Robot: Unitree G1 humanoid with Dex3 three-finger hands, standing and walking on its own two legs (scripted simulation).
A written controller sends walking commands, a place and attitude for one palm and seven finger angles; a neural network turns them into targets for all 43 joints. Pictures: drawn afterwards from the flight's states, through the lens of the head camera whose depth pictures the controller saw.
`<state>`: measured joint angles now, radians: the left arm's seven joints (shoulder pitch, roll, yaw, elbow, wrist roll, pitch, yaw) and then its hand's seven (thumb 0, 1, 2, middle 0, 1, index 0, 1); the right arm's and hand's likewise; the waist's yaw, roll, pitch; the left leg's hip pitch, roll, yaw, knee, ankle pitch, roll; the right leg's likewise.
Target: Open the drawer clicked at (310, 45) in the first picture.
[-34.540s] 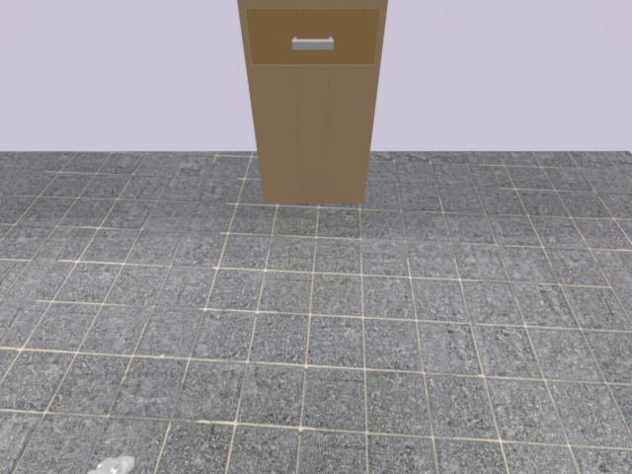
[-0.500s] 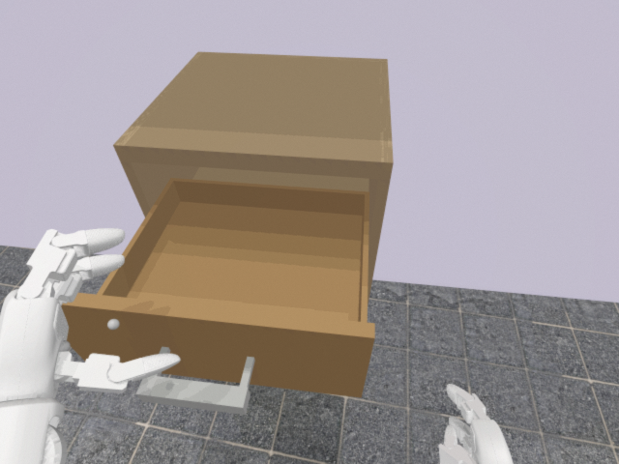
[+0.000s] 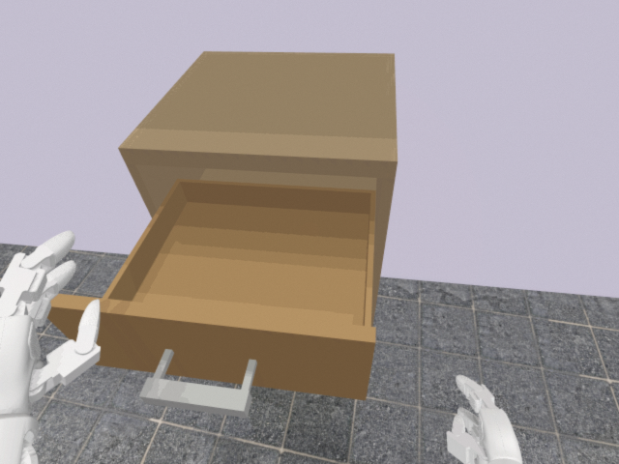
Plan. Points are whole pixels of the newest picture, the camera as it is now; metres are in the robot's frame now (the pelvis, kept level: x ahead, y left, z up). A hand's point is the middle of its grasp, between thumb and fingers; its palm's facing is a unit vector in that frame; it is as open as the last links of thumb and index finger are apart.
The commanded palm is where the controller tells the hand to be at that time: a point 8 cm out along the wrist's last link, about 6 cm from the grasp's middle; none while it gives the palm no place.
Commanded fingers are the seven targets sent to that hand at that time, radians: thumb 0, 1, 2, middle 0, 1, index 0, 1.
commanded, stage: draw the hand back to the body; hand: left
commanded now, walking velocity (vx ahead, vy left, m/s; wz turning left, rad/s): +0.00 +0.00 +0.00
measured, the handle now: (202, 379) +0.22 +0.18 -0.01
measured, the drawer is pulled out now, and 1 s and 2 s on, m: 0.30 0.30 0.30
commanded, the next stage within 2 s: step back with the hand held close in 0.16 s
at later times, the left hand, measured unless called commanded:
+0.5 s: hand (88, 361) +0.17 +0.23 +0.15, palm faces +0.32 -0.82 -0.48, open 7.4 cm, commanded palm +0.10 +0.28 +0.18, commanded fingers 0.00 0.90 0.90 -0.20 -0.30 -0.20 -0.30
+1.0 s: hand (5, 452) +0.09 +0.25 +0.16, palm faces +0.38 -0.83 -0.40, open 7.4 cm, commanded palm +0.02 +0.30 +0.18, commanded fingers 0.00 0.90 0.90 -0.20 -0.30 -0.20 -0.30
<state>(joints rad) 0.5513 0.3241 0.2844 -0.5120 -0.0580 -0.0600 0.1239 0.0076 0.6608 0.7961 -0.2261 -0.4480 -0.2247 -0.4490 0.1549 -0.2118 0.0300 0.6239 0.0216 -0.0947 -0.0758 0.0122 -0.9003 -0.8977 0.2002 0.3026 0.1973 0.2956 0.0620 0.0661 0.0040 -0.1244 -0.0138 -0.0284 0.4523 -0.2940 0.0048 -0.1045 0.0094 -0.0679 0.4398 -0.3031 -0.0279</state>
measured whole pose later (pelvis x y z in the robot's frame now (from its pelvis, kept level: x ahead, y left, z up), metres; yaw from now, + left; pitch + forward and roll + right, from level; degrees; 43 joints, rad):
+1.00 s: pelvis -0.10 +0.02 -0.02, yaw +2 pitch +1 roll -2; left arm 0.62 0.38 0.34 -0.66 -0.05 -0.17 0.15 0.01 0.89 0.89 -0.21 -0.30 -0.21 -0.30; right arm 0.18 -0.22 0.02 0.58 0.02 -0.06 -0.07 0.01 -0.90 -0.90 0.20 0.30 0.20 0.30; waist 0.00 0.00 0.01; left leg -0.42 -0.02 -0.04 0.67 -0.31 0.02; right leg -0.38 -0.01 -0.11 0.58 -0.22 -0.02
